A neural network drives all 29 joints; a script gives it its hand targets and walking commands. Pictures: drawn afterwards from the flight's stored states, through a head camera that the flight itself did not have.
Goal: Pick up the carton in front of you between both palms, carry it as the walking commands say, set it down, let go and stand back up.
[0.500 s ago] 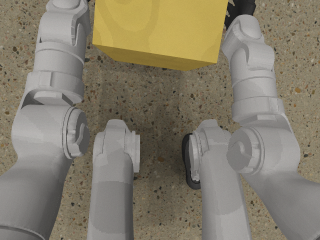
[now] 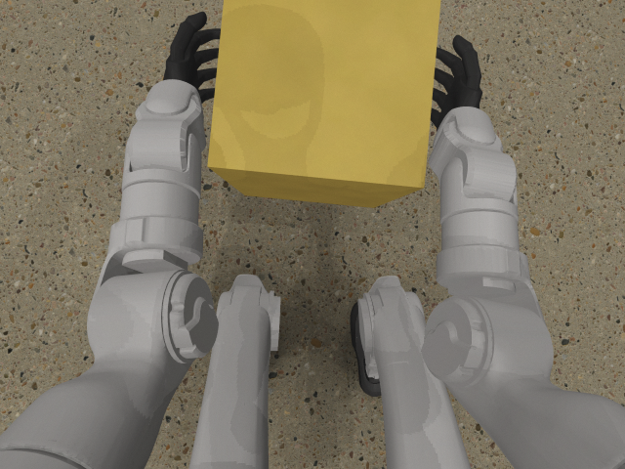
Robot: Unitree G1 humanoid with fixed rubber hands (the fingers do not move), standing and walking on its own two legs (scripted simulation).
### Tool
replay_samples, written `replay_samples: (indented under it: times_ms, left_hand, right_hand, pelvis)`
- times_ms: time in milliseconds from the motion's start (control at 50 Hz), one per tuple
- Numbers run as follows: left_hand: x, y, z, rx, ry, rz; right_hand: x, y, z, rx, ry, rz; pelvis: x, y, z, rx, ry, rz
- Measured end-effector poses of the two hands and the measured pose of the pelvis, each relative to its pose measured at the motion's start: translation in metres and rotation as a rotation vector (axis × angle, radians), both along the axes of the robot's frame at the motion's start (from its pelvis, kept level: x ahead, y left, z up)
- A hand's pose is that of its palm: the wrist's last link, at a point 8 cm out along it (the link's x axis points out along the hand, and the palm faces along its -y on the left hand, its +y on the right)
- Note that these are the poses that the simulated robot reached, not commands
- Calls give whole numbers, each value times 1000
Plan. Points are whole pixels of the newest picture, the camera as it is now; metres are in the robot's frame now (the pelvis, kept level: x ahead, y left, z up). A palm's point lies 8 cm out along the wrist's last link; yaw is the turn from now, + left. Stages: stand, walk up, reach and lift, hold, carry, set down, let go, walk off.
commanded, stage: reach and lift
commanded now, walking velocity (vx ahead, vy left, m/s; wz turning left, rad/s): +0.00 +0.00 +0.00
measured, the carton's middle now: (319, 116) +0.52 +0.02 -0.13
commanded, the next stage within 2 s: none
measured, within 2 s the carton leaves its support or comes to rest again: neither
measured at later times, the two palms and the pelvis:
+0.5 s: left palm (125, 66) +0.45 +0.16 +0.10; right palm (575, 86) +0.45 -0.14 +0.11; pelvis +0.04 +0.00 +0.14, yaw +1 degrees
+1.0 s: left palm out of the picture +0.39 +0.15 +0.25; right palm out of the picture +0.40 -0.15 +0.26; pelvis +0.09 -0.01 +0.25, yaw +2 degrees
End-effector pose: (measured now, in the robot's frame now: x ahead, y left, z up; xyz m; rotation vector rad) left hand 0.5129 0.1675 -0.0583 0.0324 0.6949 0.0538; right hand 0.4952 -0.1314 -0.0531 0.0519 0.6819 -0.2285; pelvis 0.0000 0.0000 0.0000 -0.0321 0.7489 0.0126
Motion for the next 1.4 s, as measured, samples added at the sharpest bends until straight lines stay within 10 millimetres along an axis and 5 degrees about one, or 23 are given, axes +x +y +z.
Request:
replay_samples:
  times_ms: [780,1060,1180,1400]
  left_hand:
    - [-97,-12,247,-26,8,97]
    - [-127,-16,326,-13,-20,117]
    - [-135,-17,346,5,-19,106]
    - [-140,-16,346,4,3,104]
  right_hand:
    - [-73,-12,247,-1,6,79]
    - [-95,-15,325,-22,-21,126]
    - [-103,-16,345,-35,-18,140]
    - [-109,-16,343,-32,4,134]
  pelvis:
    - [70,-7,208,36,-421,15]
    - [90,-10,258,45,-671,18]
    - [90,-9,265,48,-764,16]
    - [80,-7,265,48,-810,16]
